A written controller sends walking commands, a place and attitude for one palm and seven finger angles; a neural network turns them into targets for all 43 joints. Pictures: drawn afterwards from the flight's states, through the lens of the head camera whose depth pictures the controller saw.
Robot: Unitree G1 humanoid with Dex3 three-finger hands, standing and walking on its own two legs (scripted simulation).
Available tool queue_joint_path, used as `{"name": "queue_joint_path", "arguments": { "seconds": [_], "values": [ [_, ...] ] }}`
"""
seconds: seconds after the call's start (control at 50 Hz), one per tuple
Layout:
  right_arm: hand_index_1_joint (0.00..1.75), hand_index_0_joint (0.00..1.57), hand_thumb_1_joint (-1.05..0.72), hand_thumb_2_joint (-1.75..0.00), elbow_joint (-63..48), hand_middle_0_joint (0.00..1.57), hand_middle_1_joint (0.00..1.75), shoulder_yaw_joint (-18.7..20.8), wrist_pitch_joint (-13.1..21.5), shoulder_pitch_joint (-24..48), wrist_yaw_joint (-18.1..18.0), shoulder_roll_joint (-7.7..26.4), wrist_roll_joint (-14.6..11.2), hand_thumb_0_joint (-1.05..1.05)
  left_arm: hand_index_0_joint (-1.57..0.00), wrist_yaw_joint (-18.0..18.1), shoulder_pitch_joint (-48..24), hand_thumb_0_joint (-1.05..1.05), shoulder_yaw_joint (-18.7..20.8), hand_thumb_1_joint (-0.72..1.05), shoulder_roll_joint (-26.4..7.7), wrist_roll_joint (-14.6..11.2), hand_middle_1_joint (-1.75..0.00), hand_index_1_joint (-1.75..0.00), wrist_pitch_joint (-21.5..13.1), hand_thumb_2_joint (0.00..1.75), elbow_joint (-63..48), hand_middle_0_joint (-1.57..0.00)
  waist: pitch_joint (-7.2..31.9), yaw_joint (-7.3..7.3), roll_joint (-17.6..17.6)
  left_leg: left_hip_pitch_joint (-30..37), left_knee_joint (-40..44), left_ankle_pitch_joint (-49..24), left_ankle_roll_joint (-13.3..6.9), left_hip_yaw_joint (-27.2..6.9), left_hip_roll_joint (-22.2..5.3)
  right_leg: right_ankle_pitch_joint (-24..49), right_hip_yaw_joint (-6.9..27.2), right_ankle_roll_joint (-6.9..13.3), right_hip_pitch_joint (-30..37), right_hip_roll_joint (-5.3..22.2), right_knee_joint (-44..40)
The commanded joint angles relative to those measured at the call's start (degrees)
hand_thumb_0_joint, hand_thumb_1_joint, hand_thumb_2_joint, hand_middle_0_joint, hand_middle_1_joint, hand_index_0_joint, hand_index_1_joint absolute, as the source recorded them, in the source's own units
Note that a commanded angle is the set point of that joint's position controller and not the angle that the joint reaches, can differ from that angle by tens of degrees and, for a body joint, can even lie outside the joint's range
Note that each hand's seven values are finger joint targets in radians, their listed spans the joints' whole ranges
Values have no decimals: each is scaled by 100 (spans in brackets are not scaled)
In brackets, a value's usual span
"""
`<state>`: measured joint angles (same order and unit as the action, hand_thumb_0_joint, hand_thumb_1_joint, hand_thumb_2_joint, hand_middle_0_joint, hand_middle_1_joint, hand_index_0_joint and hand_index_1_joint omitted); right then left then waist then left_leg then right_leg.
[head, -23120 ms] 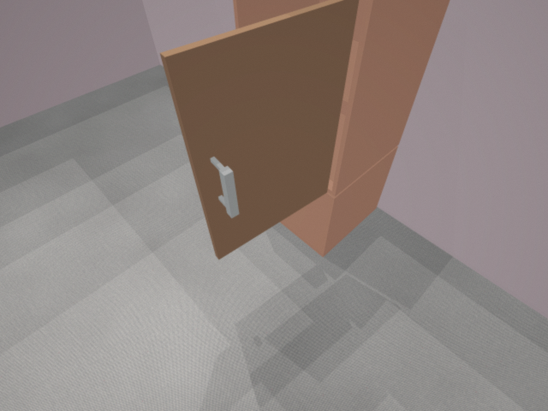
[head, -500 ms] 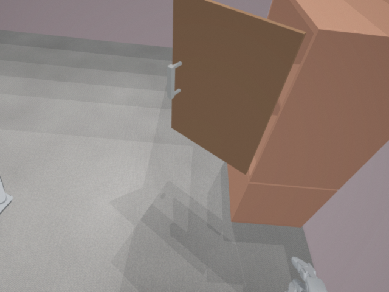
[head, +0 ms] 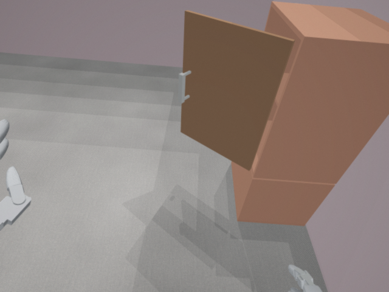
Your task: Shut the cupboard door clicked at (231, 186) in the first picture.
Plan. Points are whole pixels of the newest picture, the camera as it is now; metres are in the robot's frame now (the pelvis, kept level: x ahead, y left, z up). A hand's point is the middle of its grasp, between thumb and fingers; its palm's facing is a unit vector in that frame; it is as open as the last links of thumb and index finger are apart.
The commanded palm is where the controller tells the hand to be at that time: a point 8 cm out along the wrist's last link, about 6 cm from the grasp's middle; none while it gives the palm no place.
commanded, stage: stop stepping back and stand still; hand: left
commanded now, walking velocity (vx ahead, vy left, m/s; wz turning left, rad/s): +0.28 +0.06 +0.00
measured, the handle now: (184, 86) +0.96 +0.09 -0.04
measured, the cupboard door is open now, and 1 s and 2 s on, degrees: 54 54 54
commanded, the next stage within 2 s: let the arm hang, fingers relaxed in 0.86 s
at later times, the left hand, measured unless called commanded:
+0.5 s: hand (23, 192) +0.21 +0.29 +0.17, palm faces +0.42 -0.79 -0.45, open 7.4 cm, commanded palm +0.15 +0.31 +0.18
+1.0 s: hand (53, 190) +0.24 +0.27 +0.14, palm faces +0.30 -0.82 -0.48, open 7.4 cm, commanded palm none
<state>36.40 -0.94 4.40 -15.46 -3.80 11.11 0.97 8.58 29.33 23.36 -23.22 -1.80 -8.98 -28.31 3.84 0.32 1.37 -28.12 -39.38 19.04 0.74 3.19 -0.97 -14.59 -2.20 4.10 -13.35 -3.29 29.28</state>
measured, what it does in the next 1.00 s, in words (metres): steps on the spot: left foot, then right foot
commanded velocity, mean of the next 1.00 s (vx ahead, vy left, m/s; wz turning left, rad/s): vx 0.05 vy -0.03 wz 0.00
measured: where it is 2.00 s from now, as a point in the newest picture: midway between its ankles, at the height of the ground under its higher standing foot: outside the picture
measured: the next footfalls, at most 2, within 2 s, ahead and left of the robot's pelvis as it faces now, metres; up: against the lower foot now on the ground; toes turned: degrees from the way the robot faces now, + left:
left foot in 0.16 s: +0.06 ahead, +0.14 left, +0.00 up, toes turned +2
right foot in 0.46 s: +0.00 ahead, -0.08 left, +0.00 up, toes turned -7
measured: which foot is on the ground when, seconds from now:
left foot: up 0.00-0.14, down 0.16-1.00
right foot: down 0.00-0.16, up 0.18-0.44, down 0.46-1.00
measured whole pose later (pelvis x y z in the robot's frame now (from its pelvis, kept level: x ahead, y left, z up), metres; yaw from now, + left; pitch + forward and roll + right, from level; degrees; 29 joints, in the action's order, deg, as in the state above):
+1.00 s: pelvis +0.01 +0.02 +0.00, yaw -3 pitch +2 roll -1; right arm 35.5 0.0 3.2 -10.9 -2.3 13.2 -1.0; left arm 7.0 28.2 19.4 -24.3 -0.9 -9.3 -19.5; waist 3.2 0.6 -0.5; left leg -17.2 -32.4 16.8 0.3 4.6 -3.0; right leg -19.2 -4.3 1.6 -12.4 -0.8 29.8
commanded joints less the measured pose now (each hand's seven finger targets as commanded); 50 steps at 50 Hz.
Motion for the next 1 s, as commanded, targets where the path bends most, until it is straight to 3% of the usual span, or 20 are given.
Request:
{"name": "queue_joint_path", "arguments": {
  "seconds": [0.0, 0.06, 0.1, 0.12, 0.14, 0.16, 0.18, 0.2, 0.22, 0.28, 0.34, 0.46, 0.5, 0.54, 0.58, 0.62, 0.7, 0.92, 0.94, 0.98],
  "values": [
    [30, 20, -90, -90, -698, 20, 30, 353, 103, 611, -102, 792, -48, 0, -20, 225, -797, 0, 472, 90, -1006, -26, -30, -30, -217, 90, -540, -20, -604, 173, 753, 282, -2041, 218, -41, -492, -217, -3358, 2327, 713, -2149, 1933, -2049],
    [30, 20, -90, -90, -736, 20, 30, 268, 172, 898, -238, 743, -32, 0, -20, 271, -1577, 0, 398, 90, -1130, 75, -30, -30, -351, 90, -831, -20, -676, 140, 399, 999, -149, 407, -213, -196, -322, -3153, 1593, 493, -2020, 1700, -1509],
    [30, 20, -90, -90, -694, 20, 30, 252, 325, 711, -310, 787, -20, 0, -20, 320, -1534, 0, 360, 90, -1047, 114, -30, -30, -417, 90, -923, -20, -395, 167, -454, 1653, 1281, 720, -337, -42, -145, -2510, 1094, 281, -1561, 1143, -412],
    [30, 20, -90, -90, -786, 20, 30, 293, 406, 667, -314, 952, -27, 0, -20, 331, -1527, 0, 388, 90, -1028, 78, -30, -30, -460, 90, -1178, -20, -336, 175, -1566, 1843, 2199, 1511, -680, -1358, -820, -2000, 741, -16, -1773, 576, 825],
    [30, 20, -90, -90, -863, 20, 30, 287, 477, 673, -260, 938, -71, 0, -20, 348, -1484, 0, 422, 90, -978, 95, -30, -30, -523, 90, -1452, -20, -263, 136, -2460, 2086, 2766, 1673, -1042, -2701, -1731, -1404, -32, -326, -2169, 71, 2089],
    [30, 20, -90, -90, -781, 20, 30, 250, 523, 692, -212, 796, -64, 0, -20, 299, -1262, 0, 621, 90, -1217, 87, -30, -30, -574, 90, -1326, -20, -255, 202, -2300, 1666, 3279, 2627, -1154, -3350, -2079, -1458, 249, -373, -2285, 180, 3048],
    [30, 20, -90, -90, -814, 20, 30, 248, 545, 747, -149, 711, -9, 0, -20, 256, -1043, 0, 674, 90, -1179, 121, -30, -30, -516, 90, -1355, -20, -447, 136, -1683, 1154, 3331, 2587, -1222, -3410, -2040, -1102, 481, -339, -2137, 350, 3334],
    [30, 20, -90, -90, -776, 20, 30, 268, 556, 739, -80, 720, -20, 0, -20, 212, -788, 0, 640, 90, -1096, 120, -30, -30, -472, 90, -1305, -20, -522, 91, -1035, 949, 3175, 2144, -1212, -2899, -1979, -889, 460, -359, -1936, 461, 3153],
    [30, 20, -90, -90, -750, 20, 30, 277, 541, 742, -33, 715, -56, 0, -20, 196, -464, 0, 606, 90, -976, 109, -30, -30, -430, 90, -1207, -20, -437, 39, -829, 863, 2999, 1797, -1064, -2234, -1790, -800, 269, -379, -1547, 442, 2671],
    [30, 20, -90, -90, -857, 20, 30, 231, 432, 746, -18, 748, -58, 0, -20, 192, -77, 0, 541, 90, -880, 87, -30, -30, -342, 90, -1197, -20, -384, 64, -1562, 358, 3094, 1882, -636, -1240, -1380, -767, -394, -377, -415, 133, 1473],
    [30, 20, -90, -90, -895, 20, 30, 240, 279, 690, -75, 785, -48, 0, -20, 214, -156, 0, 584, 90, -920, 65, -30, -30, -224, 90, -900, -20, -334, 59, -1483, 130, 2809, 2062, -422, -774, -1184, -763, -697, -343, 552, -62, 220],
    [30, 20, -90, -90, -748, 20, 30, 222, 285, 608, -89, 721, 10, 0, -20, 252, -725, 0, 860, 90, -1332, -7, -30, -30, -305, 90, -1002, -20, 103, 194, -619, 640, 1440, -183, -217, -467, -669, 519, 533, 18, 684, 871, -472],
    [30, 20, -90, -90, -789, 20, 30, 283, 271, 660, -61, 660, -135, 0, -20, 241, -344, 0, 682, 90, -1093, -82, -30, -30, -266, 90, -932, -20, 314, 118, 170, 968, 786, -539, -171, -177, -454, 809, 1075, 70, 399, 1139, -642],
    [30, 20, -90, -90, -786, 20, 30, 255, 193, 724, -31, 614, -163, 0, -20, 285, -291, 0, 745, 90, -1163, -96, -30, -30, -297, 90, -1043, -20, 292, 132, 416, 770, 336, -750, -87, -74, -295, 1657, 1386, 258, 524, 1548, -772],
    [30, 20, -90, -90, -791, 20, 30, 228, 134, 792, -32, 582, -172, 0, -20, 304, -219, 0, 815, 90, -1194, -78, -30, -30, -347, 90, -1049, -20, 265, 128, 198, 745, 514, -1016, -48, -97, -255, 2644, 1162, 259, 727, 1575, -516],
    [30, 20, -90, -90, -829, 20, 30, 251, 83, 791, -70, 605, -169, 0, -20, 312, 37, 0, 951, 90, -1242, -63, -30, -30, -401, 90, -1019, -20, 384, 102, -170, 1176, 877, -1911, -111, -68, -321, 3119, 798, -30, 723, 1274, -212],
    [30, 20, -90, -90, -942, 20, 30, 280, 43, 764, -110, 682, -178, 0, -20, 270, 53, 0, 901, 90, -1197, -57, -30, -30, -463, 90, -1100, -20, 522, 96, -684, 1701, 1011, -3527, -180, -246, -617, 3069, 319, -340, 616, 790, 73],
    [30, 20, -90, -90, -1066, 20, 30, 288, -38, 755, -126, 669, -208, 0, -20, 270, 302, 0, 803, 90, -1095, -105, -30, -30, -361, 90, -899, -20, 611, 102, -239, 1461, 902, -2324, -117, -96, -456, 3066, 663, -289, 683, 1023, -336],
    [30, 20, -90, -90, -295, 20, 30, 457, 282, 1309, 381, 1694, -256, 0, -20, -609, -369, 0, -1863, 90, -142, 279, -30, -30, 524, 90, 3054, -20, -182, 195, -467, 1218, 348, -2804, -122, -223, -549, 3406, 238, -178, -129, 1343, 274],
    [30, 20, -90, -90, 1, 20, 30, 464, 18, 624, 389, 1377, -76, 0, -20, -831, -532, 0, -1860, 90, 277, 324, -30, -30, 962, 90, 3529, -20, 120, 58, -354, 1243, 784, -2092, -206, -370, -710, 1621, 264, -233, -297, 1034, 47]
  ]
}}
